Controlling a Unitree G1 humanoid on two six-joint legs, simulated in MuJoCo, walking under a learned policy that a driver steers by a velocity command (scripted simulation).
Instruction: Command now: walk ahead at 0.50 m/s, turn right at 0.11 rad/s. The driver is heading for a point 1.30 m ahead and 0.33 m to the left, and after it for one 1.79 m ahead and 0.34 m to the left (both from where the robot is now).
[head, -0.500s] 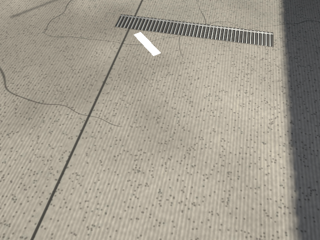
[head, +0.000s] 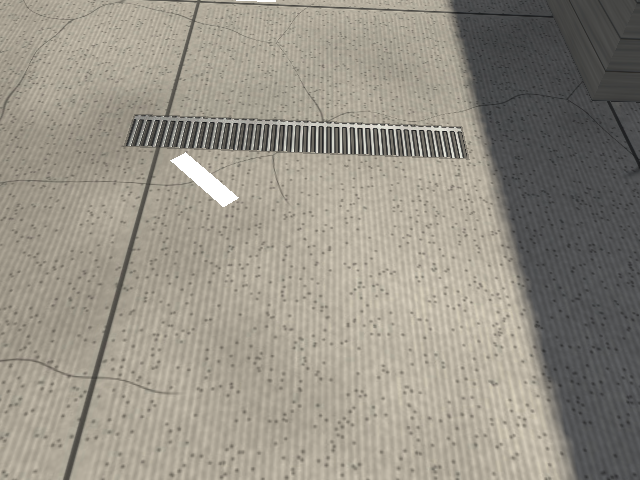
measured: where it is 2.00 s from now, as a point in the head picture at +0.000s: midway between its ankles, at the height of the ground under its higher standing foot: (311, 466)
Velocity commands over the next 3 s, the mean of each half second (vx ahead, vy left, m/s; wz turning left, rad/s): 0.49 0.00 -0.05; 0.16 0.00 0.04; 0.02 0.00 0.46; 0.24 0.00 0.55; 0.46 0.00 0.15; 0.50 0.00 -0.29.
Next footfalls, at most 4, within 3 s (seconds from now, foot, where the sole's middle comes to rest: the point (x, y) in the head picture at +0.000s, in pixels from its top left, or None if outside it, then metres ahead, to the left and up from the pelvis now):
0.32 right None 0.35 -0.15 -0.78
0.76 left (276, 450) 0.56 0.07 -0.78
1.12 right None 0.49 -0.16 -0.78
1.52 left None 0.45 0.09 -0.78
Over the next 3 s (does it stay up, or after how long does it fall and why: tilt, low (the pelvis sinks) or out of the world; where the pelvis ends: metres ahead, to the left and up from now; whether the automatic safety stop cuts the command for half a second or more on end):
stays up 0.95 0.32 -0.03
